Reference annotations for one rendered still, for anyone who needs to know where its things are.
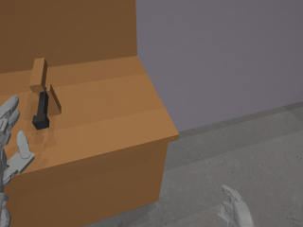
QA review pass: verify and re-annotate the right robot hand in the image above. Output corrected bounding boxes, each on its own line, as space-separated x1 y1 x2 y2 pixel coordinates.
217 184 255 227

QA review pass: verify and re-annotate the robot left forearm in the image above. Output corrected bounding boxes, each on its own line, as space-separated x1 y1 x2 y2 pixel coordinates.
0 192 11 227

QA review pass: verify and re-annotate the tap lever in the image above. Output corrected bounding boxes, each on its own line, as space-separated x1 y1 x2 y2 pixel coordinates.
32 87 50 130

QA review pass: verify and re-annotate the counter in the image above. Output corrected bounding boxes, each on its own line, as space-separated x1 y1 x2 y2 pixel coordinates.
0 0 179 227

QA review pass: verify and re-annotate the left robot hand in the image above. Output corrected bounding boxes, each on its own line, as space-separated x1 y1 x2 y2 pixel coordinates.
0 95 35 193

